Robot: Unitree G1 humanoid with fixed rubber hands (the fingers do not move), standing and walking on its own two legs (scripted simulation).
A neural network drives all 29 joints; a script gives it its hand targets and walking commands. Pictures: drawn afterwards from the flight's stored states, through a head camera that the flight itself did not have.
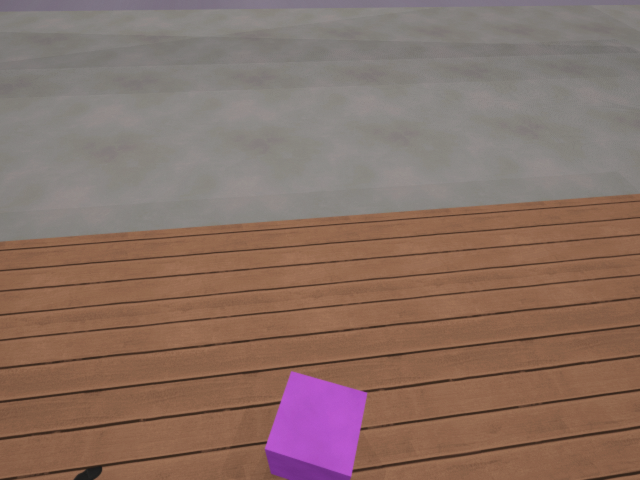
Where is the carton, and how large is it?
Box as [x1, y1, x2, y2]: [265, 371, 366, 479]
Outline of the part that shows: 291,371 265,447 271,473 288,479 349,479 351,475 366,392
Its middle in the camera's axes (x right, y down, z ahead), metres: +0.00 +0.52 +1.05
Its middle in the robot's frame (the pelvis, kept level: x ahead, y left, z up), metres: +0.38 +0.00 -0.66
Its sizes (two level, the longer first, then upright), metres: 0.210 0.200 0.250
